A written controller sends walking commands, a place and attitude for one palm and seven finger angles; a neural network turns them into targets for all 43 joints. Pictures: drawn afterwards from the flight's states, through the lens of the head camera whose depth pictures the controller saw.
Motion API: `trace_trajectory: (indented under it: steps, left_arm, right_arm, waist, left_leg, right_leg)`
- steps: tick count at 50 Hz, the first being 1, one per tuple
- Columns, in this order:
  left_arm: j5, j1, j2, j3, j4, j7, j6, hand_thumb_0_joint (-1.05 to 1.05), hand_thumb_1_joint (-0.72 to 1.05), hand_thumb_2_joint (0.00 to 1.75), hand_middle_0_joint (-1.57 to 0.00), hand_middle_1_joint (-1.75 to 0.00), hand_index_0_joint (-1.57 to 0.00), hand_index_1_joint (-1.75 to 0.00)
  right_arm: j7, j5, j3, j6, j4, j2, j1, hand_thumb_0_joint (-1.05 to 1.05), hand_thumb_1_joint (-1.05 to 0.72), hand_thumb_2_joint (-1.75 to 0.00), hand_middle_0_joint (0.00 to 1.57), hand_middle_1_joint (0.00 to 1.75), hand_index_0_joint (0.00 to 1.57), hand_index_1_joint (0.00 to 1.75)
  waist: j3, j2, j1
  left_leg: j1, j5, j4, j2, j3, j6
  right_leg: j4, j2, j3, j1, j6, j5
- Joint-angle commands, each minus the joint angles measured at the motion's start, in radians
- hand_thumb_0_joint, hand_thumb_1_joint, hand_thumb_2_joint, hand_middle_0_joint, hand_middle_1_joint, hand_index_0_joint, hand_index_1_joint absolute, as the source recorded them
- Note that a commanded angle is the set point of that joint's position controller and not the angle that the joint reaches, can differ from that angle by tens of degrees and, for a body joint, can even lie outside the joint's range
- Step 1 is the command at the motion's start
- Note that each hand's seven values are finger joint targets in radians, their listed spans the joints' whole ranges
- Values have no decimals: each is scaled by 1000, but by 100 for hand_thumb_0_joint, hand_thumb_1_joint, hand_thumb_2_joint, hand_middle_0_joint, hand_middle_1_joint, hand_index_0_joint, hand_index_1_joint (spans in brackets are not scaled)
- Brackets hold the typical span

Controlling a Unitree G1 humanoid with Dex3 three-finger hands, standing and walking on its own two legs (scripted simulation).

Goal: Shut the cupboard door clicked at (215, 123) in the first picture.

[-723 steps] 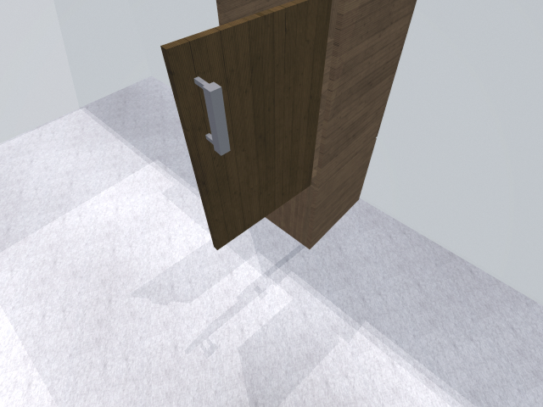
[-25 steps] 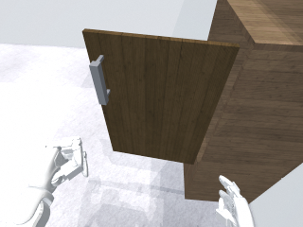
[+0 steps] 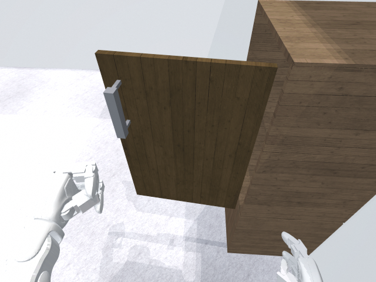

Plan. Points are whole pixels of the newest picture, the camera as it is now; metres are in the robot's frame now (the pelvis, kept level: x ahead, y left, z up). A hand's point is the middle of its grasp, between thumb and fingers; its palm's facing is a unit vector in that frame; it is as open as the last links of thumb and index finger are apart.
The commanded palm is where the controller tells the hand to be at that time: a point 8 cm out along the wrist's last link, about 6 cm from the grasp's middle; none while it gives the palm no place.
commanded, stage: raise the hand and make a fist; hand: left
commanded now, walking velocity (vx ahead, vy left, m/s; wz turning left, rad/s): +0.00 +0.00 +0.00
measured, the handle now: (120, 109) +0.48 +0.22 +0.12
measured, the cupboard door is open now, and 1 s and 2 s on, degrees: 84 84 83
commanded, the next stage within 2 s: bring the fist close to the handle in 0.10 s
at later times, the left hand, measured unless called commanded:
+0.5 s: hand (98, 177) +0.27 +0.20 +0.13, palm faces +0.02 -1.00 -0.09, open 3.1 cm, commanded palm +0.24 +0.24 +0.13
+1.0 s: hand (113, 146) +0.35 +0.20 +0.13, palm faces -0.01 -1.00 -0.05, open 3.1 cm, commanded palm +0.33 +0.25 +0.13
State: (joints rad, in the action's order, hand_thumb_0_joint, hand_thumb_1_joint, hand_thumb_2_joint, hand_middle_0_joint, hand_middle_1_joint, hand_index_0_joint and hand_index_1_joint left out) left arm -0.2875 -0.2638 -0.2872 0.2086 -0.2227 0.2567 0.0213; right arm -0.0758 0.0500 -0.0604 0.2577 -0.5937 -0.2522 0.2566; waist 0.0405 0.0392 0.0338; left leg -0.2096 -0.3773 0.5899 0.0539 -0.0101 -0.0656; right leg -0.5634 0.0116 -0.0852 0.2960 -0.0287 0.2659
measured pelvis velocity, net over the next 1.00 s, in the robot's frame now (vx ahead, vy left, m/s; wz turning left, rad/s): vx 0.00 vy -0.02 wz -0.01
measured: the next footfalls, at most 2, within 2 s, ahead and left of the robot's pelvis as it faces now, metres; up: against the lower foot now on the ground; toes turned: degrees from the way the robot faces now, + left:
none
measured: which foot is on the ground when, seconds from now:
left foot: down 0.00-1.00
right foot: down 0.00-1.00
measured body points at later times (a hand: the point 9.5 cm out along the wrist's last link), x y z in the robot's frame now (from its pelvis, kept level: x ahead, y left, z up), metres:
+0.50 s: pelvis -0.01 -0.02 +0.00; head -0.01 -0.04 +0.45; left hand +0.26 +0.25 +0.14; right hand +0.17 -0.25 -0.08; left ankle -0.04 +0.07 -0.73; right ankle +0.02 -0.10 -0.73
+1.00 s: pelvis +0.00 -0.02 +0.00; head +0.01 -0.03 +0.45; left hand +0.34 +0.25 +0.13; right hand +0.15 -0.26 -0.09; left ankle -0.04 +0.07 -0.73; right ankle +0.02 -0.10 -0.73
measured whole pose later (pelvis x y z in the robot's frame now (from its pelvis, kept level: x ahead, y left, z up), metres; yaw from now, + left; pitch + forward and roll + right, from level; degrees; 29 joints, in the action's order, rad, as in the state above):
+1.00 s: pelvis +0.00 -0.02 +0.00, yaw +0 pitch +2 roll +0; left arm -0.26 0.28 -0.37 0.28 0.38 0.30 -0.05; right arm -0.11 0.06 -0.06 0.22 -0.65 -0.26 0.25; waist 0.02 0.03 0.00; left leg -0.26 -0.36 0.58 0.04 -0.02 -0.05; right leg -0.57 0.02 -0.08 0.36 -0.05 0.26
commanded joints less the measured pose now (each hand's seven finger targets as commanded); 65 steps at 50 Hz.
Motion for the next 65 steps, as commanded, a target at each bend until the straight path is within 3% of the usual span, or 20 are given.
trace_trajectory:
  steps: [1, 2, 11, 12, 14, 17, 24, 27, 30, 32, 36, 43, 47, 49, 50, 52, 54, 61, 62, 65]
  left_arm:
    - [-5, 175, -152, 89, -229, -15, -97, 0, 90, 90, -130, -150, -130, -150]
    - [-6, 171, -168, 98, -214, -14, -96, 0, 90, 90, -130, -150, -130, -150]
    - [-14, 172, -160, 93, -176, -3, -98, 0, 90, 90, -130, -150, -130, -150]
    - [-16, 210, -198, 119, -148, -6, -97, 0, 90, 90, -130, -150, -130, -150]
    - [-18, 301, -183, 101, -128, 0, -104, 0, 90, 90, -130, -150, -130, -150]
    - [-27, 366, -236, 146, -35, 10, -106, 0, 90, 90, -130, -150, -130, -150]
    - [-43, 548, -249, 139, 116, 75, -110, 0, 90, 90, -130, -150, -130, -150]
    - [-46, 554, -274, 163, 174, 84, -109, 0, 90, 90, -130, -150, -130, -150]
    - [-43, 571, -294, 194, 205, 82, -108, 0, 90, 90, -130, -150, -130, -150]
    - [-36, 590, -323, 217, 234, 74, -108, 0, 90, 90, -130, -150, -130, -150]
    - [-22, 679, -305, 187, 223, 64, -126, 0, 90, 90, -130, -150, -130, -150]
    - [-8, 789, -267, 130, 327, 56, -129, 0, 90, 90, -130, -150, -130, -150]
    - [8, 906, -331, 165, 391, 41, -129, 0, 90, 90, -130, -150, -130, -150]
    - [13, 953, -319, 152, 393, 43, -143, 0, 90, 90, -130, -150, -130, -150]
    - [11, 962, -303, 138, 421, 47, -145, 0, 90, 90, -130, -150, -130, -150]
    - [18, 979, -341, 163, 474, 47, -153, 0, 90, 90, -130, -150, -130, -150]
    - [16, 1007, -302, 134, 509, 55, -155, 0, 90, 90, -130, -150, -130, -150]
    - [32, 1058, -304, 133, 589, 46, -166, 0, 90, 90, -130, -150, -130, -150]
    - [34, 1047, -328, 152, 588, 39, -173, 0, 90, 90, -130, -150, -130, -150]
    - [34, 969, -318, 164, 513, 35, -189, 0, 90, 90, -130, -150, -130, -150]
  right_arm:
    - [-10, 5, 43, 69, 159, -99, -121, 0, -90, -90, 20, 30, 20, 30]
    - [-10, 3, 43, 71, 159, -105, -123, 0, -90, -90, 20, 30, 20, 30]
    - [-16, 7, 43, 87, 146, -103, -133, 0, -90, -90, 20, 30, 20, 30]
    - [-18, 6, 41, 83, 134, -112, -128, 0, -90, -90, 20, 30, 20, 30]
    - [-24, 9, 39, 80, 128, -106, -136, 0, -90, -90, 20, 30, 20, 30]
    - [-34, 13, 41, 77, 112, -115, -134, 0, -90, -90, 20, 30, 20, 30]
    - [-45, 20, 41, 75, 103, -120, -140, 0, -90, -90, 20, 30, 20, 30]
    - [-44, 19, 44, 71, 109, -130, -129, 0, -90, -90, 20, 30, 20, 30]
    - [-40, 17, 49, 66, 112, -129, -120, 0, -90, -90, 20, 30, 20, 30]
    - [-38, 16, 50, 55, 110, -133, -113, 0, -90, -90, 20, 30, 20, 30]
    - [-37, 19, 53, 50, 114, -130, -105, 0, -90, -90, 20, 30, 20, 30]
    - [-41, 20, 53, 35, 91, -136, -86, 0, -90, -90, 20, 30, 20, 30]
    - [-45, 19, 53, 16, 81, -145, -74, 0, -90, -90, 20, 30, 20, 30]
    - [-42, 17, 53, 11, 84, -138, -72, 0, -90, -90, 20, 30, 20, 30]
    - [-42, 17, 52, 9, 83, -138, -65, 0, -90, -90, 20, 30, 20, 30]
    - [-42, 14, 53, -1, 73, -147, -46, 0, -90, -90, 20, 30, 20, 30]
    - [-36, 16, 55, -5, 72, -145, -35, 0, -90, -90, 20, 30, 20, 30]
    - [-22, 14, 64, -33, 73, -151, 8, 0, -90, -90, 20, 30, 20, 30]
    - [-21, 12, 67, -39, 71, -154, 12, 0, -90, -90, 20, 30, 20, 30]
    - [-8, 11, 72, -43, 91, -147, 14, 0, -90, -90, 20, 30, 20, 30]
  waist:
    - [101, 32, 6]
    - [96, 3, 8]
    - [84, -16, 2]
    - [63, -32, -3]
    - [60, -25, -15]
    - [71, -33, -16]
    - [132, 6, -24]
    - [164, -40, -10]
    - [188, -16, -1]
    - [175, -43, 1]
    - [203, 19, -9]
    - [171, -13, -37]
    - [188, -20, -42]
    - [231, 19, -43]
    - [238, 1, -46]
    - [241, -15, -46]
    - [247, -3, -51]
    - [280, -3, -52]
    - [279, -32, -47]
    - [341, 22, -23]
  left_leg:
    - [-34, 281, -112, -60, 71, 64]
    - [-48, 271, -110, -60, 71, 58]
    - [-60, 230, -105, -56, 61, 44]
    - [-78, 220, -100, -55, 60, 40]
    - [-77, 189, -100, -52, 57, 37]
    - [-87, 176, -89, -52, 53, 34]
    - [-92, 213, -67, -49, 45, 34]
    - [-106, 246, -64, -50, 47, 35]
    - [-104, 281, -64, -48, 39, 36]
    - [-120, 287, -66, -50, 37, 36]
    - [-74, 308, -79, -50, 36, 38]
    - [-76, 270, -94, -55, 41, 36]
    - [-77, 244, -102, -57, 46, 38]
    - [-51, 281, -102, -55, 47, 40]
    - [-49, 290, -101, -56, 48, 41]
    - [-61, 306, -97, -58, 46, 42]
    - [-51, 338, -97, -58, 48, 46]
    - [-36, 423, -91, -62, 50, 56]
    - [-42, 428, -92, -66, 49, 53]
    - [3, 558, -91, -68, 47, 66]
  right_leg:
    - [60, -22, 23, -103, 0, -148]
    - [64, -21, 32, -113, -1, -143]
    - [79, -28, 41, -103, 8, -114]
    - [87, -29, 53, -106, 9, -100]
    - [96, -34, 62, -92, 14, -58]
    - [105, -38, 82, -98, 14, -33]
    - [90, -54, 113, -132, 14, -94]
    - [68, -53, 107, -158, 14, -147]
    - [53, -54, 102, -170, 13, -208]
    - [52, -54, 103, -175, 14, -215]
    - [41, -42, 79, -150, 7, -233]
    - [56, -38, 77, -110, 7, -190]
    - [61, -39, 80, -109, 3, -150]
    - [51, -39, 78, -121, -2, -193]
    - [49, -37, 76, -119, -2, -204]
    - [45, -36, 75, -128, -3, -222]
    - [39, -35, 70, -114, -5, -256]
    - [28, -33, 63, -101, -8, -310]
    - [32, -33, 63, -120, -7, -315]
    - [21, -32, 63, -157, -9, -392]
